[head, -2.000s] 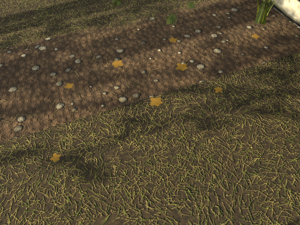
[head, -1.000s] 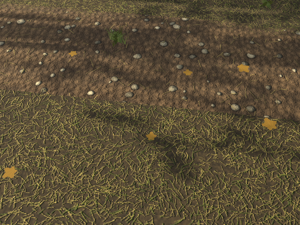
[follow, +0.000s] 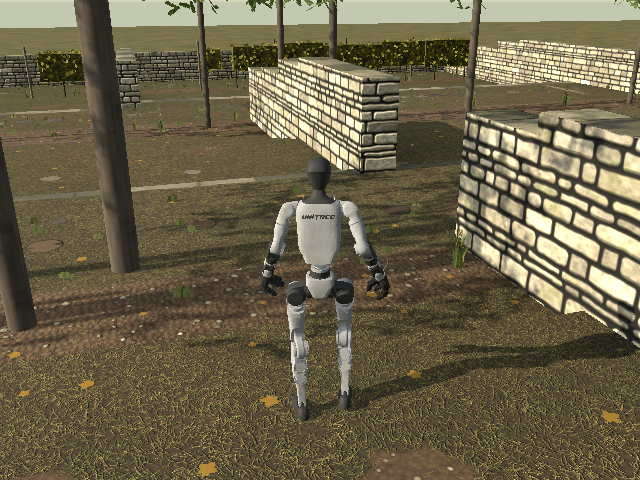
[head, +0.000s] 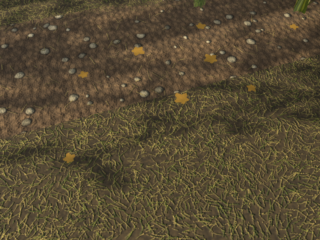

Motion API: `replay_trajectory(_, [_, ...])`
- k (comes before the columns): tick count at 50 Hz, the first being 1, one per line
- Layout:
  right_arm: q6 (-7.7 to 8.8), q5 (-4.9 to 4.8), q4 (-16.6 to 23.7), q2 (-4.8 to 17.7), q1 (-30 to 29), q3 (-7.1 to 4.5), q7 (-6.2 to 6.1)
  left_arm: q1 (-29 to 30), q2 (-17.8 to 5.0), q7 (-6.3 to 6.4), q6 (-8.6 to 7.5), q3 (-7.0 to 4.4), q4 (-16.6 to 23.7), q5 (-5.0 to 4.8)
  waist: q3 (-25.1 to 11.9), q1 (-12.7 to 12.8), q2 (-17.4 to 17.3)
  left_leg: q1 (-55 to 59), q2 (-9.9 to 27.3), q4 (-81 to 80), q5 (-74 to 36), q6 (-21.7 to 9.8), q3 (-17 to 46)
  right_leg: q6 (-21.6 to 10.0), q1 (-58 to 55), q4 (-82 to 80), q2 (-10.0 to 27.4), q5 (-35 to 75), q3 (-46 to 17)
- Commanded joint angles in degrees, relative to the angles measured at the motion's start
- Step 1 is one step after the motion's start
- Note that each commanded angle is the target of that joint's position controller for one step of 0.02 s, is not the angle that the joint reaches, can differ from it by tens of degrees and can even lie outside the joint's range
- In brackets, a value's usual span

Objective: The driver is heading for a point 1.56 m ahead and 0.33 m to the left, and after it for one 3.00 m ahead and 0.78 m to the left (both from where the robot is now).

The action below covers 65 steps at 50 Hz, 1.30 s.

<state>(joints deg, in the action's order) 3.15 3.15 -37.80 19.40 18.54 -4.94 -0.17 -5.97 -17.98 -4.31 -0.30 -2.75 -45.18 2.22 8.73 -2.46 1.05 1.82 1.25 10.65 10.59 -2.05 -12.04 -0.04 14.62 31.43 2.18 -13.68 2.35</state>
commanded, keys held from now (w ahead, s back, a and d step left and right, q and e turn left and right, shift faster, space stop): no key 0.12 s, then q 0.54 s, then w+q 0.24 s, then w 0.10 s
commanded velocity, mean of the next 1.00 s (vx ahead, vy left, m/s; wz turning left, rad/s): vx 0.08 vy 0.00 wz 0.32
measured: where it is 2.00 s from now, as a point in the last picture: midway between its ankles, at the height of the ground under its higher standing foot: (112, 207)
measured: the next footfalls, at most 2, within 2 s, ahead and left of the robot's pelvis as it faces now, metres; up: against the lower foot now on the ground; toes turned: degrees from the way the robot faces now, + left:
right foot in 0.04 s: +0.06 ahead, -0.13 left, +0.00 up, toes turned -3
left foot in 0.46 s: +0.07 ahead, +0.10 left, +0.00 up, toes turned +9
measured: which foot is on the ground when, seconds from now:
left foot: down 0.00-0.06, up 0.08-0.44, down 0.46-0.88, up 0.90-1.00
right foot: up 0.00-0.02, down 0.04-0.48, up 0.50-0.84, down 0.86-1.00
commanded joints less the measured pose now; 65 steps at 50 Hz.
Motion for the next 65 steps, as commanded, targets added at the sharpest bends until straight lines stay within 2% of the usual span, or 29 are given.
replay_trajectory(1, [-0.67, -0.91, 3.33, 9.69, -3.76, -2.29, 0.32, -0.40, -5.40, -0.02, -1.64, -1.49, 2.01, -1.48, -6.97, 2.92, -5.01, 2.49, 14.40, 4.76, -20.29, -9.38, 7.95, -2.54, -3.55, -12.31, -1.83, 11.63, 0.84])
replay_trajectory(3, [-1.86, -1.29, 2.38, 3.82, -1.49, 0.25, 2.26, -0.52, -5.66, 0.05, -2.78, -1.11, 2.73, -2.82, -12.98, 2.51, -0.83, -7.63, 7.72, 10.39, -11.41, -1.96, 3.15, -7.05, -19.24, -13.30, 1.92, 30.36, -3.23])
replay_trajectory(4, [-2.01, -0.45, 2.61, 0.04, 5.15, 1.69, 2.98, -2.62, -9.98, 0.92, -2.80, -1.87, 3.30, -3.88, -18.57, -0.08, 6.16, -15.89, 3.50, 14.70, 5.98, 3.36, 2.22, -16.73, -29.31, -9.68, 12.15, 43.16, -16.89])
replay_trajectory(5, [-1.74, 0.51, 2.47, 3.89, 0.82, 0.64, 2.56, -5.81, -10.71, 1.25, -2.95, -2.74, 2.59, -2.09, -14.16, 3.82, 3.12, -21.87, 3.79, 20.43, 17.92, 5.54, 7.28, -17.63, -27.38, -9.94, 15.03, 36.98, -21.08])
replay_trajectory(7, [-0.48, 0.52, 2.85, 5.99, -3.38, 0.13, 1.98, -5.73, -11.55, 2.21, -4.89, -4.09, 2.27, -0.61, -10.66, 4.74, 4.78, -28.85, 4.76, 32.28, 26.93, 5.90, 9.92, -15.79, -21.90, -12.39, 13.63, 27.31, -18.13])
replay_trajectory(10, [0.82, -0.83, -0.81, 5.22, 0.84, 0.52, 1.82, 1.11, -7.11, 1.47, -6.28, -2.37, 5.05, -1.82, -9.36, 0.52, 4.53, -20.93, 6.19, 39.63, 23.74, 7.23, 11.58, -13.51, -7.41, -13.45, 12.20, 29.82, -11.12])
replay_trajectory(12, [1.19, -1.36, -1.78, 4.09, 2.18, 0.86, 2.79, 4.95, -8.95, 1.40, -6.20, -2.73, 6.61, -1.56, -8.44, -1.22, 2.71, -16.48, 6.02, 36.05, 13.25, 7.25, 9.80, -12.15, -0.89, -12.74, 10.34, 23.48, -7.34])
replay_trajectory(16, [1.71, -1.10, 0.08, 4.88, -0.70, 1.29, 3.05, -2.51, -12.54, 2.40, -4.41, -4.82, 5.69, -1.02, -6.69, 3.88, 3.69, -20.66, 4.09, 30.12, 8.60, 4.58, 9.11, -17.05, -5.59, -14.05, 15.51, 7.06, -12.08])
replay_trajectory(20, [2.25, -0.55, 0.62, 4.35, -3.04, 1.95, 0.86, -1.72, -7.94, 4.99, -5.11, -3.72, 5.67, -0.70, -4.40, 4.13, 3.75, -23.88, 3.73, 25.65, 9.56, 0.20, 10.93, -15.64, -9.88, -15.94, 17.51, -2.26, -13.02])
replay_trajectory(23, [2.99, -1.27, 0.89, 3.33, -3.14, 1.98, 2.58, 0.92, -7.37, 4.96, -4.37, -3.22, 5.63, -0.62, -6.30, 2.33, 1.02, -13.64, 0.15, 13.69, -7.43, -4.09, 9.58, -10.09, -5.69, -11.37, 12.59, -7.43, -6.52])
replay_trajectory(24, [3.35, -1.57, 2.52, 8.89, -4.81, 0.59, 1.93, -0.63, -5.68, 5.03, -4.11, -3.16, 8.71, -0.85, -8.48, 4.61, -7.93, -11.75, 7.70, 10.89, -18.39, -11.06, 21.88, -4.87, -2.76, -3.19, 4.95, -10.59, 3.23])
replay_trajectory(25, [3.19, -2.31, 2.28, 13.58, -0.85, -1.16, 1.83, 0.70, -6.86, 5.27, -4.43, -3.37, 9.52, -0.33, -11.08, 1.98, -11.70, -2.79, 14.76, 6.14, -21.41, -19.52, 35.70, 0.52, 4.15, 5.03, -2.07, -11.54, 4.98])
replay_trajectory(26, [3.59, -1.11, 0.66, 13.58, 4.95, -1.84, 1.87, 4.44, -7.66, 5.21, -4.34, -3.35, 10.54, 0.50, -11.32, -2.39, -10.16, 4.15, 17.25, 4.56, -20.16, -20.50, 39.34, 1.73, 12.57, 13.20, -3.06, -21.69, -1.83])
replay_trajectory(28, [3.98, -0.12, -1.44, 8.82, 6.48, -0.89, 1.92, 2.99, -7.44, 5.74, -4.17, -3.38, 9.84, 1.72, -9.57, -1.08, -5.72, 4.79, 16.43, 4.36, -19.45, -17.51, 35.84, 0.73, 17.51, 25.00, -0.30, -22.64, -6.57])
replay_trajectory(30, [3.25, -1.03, 0.00, 5.82, 0.41, 0.17, 1.92, 0.20, -7.97, 6.24, -4.24, -3.55, 9.17, 2.51, -8.58, 2.39, -5.74, -0.57, 14.03, 2.34, -21.27, -16.38, 31.74, -0.16, 14.29, 25.79, 0.82, -19.58, -6.13])
replay_trajectory(33, [2.56, -1.26, 1.99, 8.02, -2.69, -0.42, 1.79, -2.96, -5.67, 5.45, -2.74, -2.77, 7.92, 0.94, -8.24, 4.04, -5.46, -4.75, 9.74, -0.18, -19.15, -14.30, 27.37, 1.60, 6.46, 15.66, -0.71, -11.70, -3.35])
replay_trajectory(36, [2.31, -1.07, 2.02, 7.23, 0.65, -0.35, 2.79, -4.84, -5.21, 4.14, -1.31, -1.98, 5.79, 1.39, -5.67, 0.90, -6.50, -5.48, 8.81, -3.24, 10.15, -13.40, 31.29, 2.29, 4.64, 7.74, -1.43, -9.61, -3.18])
replay_trajectory(39, [1.60, -0.92, 3.02, 7.17, 0.12, -0.03, 3.21, -5.25, -5.57, 3.48, -2.50, -1.38, 4.90, 1.48, -4.44, -0.26, -6.53, -6.04, 9.69, -1.01, 19.66, -13.03, 36.47, 1.36, 3.29, 0.26, -1.96, -9.67, -2.31])
replay_trajectory(43, [0.16, 0.64, 3.17, 5.87, -5.23, 1.21, 4.22, -9.93, -6.60, 2.84, -5.72, -0.74, 3.82, 0.59, -6.12, 3.54, -4.81, -19.41, 4.92, 8.18, 19.92, -12.12, 37.34, -2.48, -13.65, -10.17, -2.01, -1.11, -2.12])
replay_trajectory(44, [0.37, 1.36, 3.37, 3.56, -5.97, 2.00, 4.14, -15.93, -8.08, 3.43, -6.61, -0.78, 2.82, 0.94, -7.47, 6.17, -1.19, -26.21, 1.79, 16.18, 20.80, -9.40, 36.32, -6.78, -19.84, -12.21, 3.34, -4.68, -8.30])
replay_trajectory(45, [1.34, 1.98, 5.81, -1.78, -9.02, 3.77, 4.47, -23.58, -13.16, 5.03, -7.94, -2.11, 2.52, 1.87, -6.77, 9.94, 8.07, -43.05, -6.97, 30.43, 21.49, -3.14, 28.09, -19.62, -28.75, -20.37, 17.49, -14.89, -31.59])
replay_trajectory(46, [2.14, 3.06, 3.50, -2.64, -8.40, 3.99, 4.34, -21.43, -10.93, 4.73, -8.23, -0.71, 1.85, 2.85, -1.45, 7.62, 3.07, -51.28, -4.10, 41.20, 17.25, -1.53, 27.76, -23.07, -26.65, -25.81, 23.60, -21.89, -41.52])
replay_trajectory(48, [2.05, 1.79, -0.35, 2.15, -5.09, 2.51, 2.08, -12.85, -3.78, 4.22, -7.37, 1.42, 4.09, 1.51, -1.77, 3.90, 2.84, -49.95, -0.69, 50.32, 11.92, -0.58, 21.63, -16.57, -23.06, -26.61, 17.84, -22.14, -28.97])
replay_trajectory(50, [1.64, 2.60, -0.88, 0.72, -6.32, 2.63, 2.08, -13.43, 0.24, 4.83, -7.43, 3.54, 3.44, 1.62, -2.09, 3.43, 3.74, -46.82, 0.82, 50.66, 5.50, -1.37, 20.20, -13.33, -19.99, -27.54, 13.73, -9.86, -20.35])
replay_trajectory(53, [1.39, 1.33, -0.32, -1.67, -12.27, 3.29, 4.15, -19.63, -3.79, 4.94, -7.67, 2.66, 0.55, 2.23, -2.13, 6.38, 2.08, -46.83, 1.13, 43.83, -4.10, 0.10, 16.71, -13.61, -20.81, -28.15, 10.88, 6.24, -10.66])
replay_trajectory(57, [1.13, 1.05, 1.90, -3.33, -19.38, 3.90, 5.20, -26.32, -3.05, 1.79, -6.96, 3.25, -4.28, 2.24, -1.49, 7.63, 2.50, -41.76, 1.21, 29.97, -9.94, 1.85, 12.11, -14.29, -18.50, -27.08, 9.60, 22.03, -3.97])
replay_trajectory(61, [0.68, 1.23, 3.53, -1.62, -20.61, 3.43, 4.95, -23.36, -3.49, -0.07, -6.82, 3.21, -5.85, 3.06, -1.43, 4.03, 3.63, -32.30, -0.10, 30.37, -8.17, -0.76, 11.74, -13.41, -12.47, -24.74, 10.64, 25.78, -2.29])
replay_trajectory(62, [0.67, 1.30, 3.09, -1.84, -17.45, 3.55, 4.48, -22.27, -3.65, 0.09, -6.91, 3.25, -6.21, 4.61, -1.50, 1.59, 5.12, -32.07, 1.11, 36.61, -10.73, -1.49, 15.06, -12.77, -13.87, -21.88, 13.11, 29.77, -3.31])
replay_trajectory(65, [1.27, 0.25, 0.90, 2.18, -8.55, 1.81, 3.94, -17.71, -7.30, 1.05, -6.79, 1.51, -5.92, 3.89, -5.18, -3.75, 2.31, -17.95, -3.07, 30.05, -2.68, -4.26, 8.85, -9.49, -12.56, -6.97, 11.01, 50.14, 2.03])
Velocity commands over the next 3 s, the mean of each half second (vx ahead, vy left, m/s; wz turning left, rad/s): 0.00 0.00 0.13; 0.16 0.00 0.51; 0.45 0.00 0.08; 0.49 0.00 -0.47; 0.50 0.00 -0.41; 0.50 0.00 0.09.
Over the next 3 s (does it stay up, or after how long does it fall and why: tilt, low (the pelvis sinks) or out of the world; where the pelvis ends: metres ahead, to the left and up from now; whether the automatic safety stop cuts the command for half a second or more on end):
stays up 1.16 0.19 -0.17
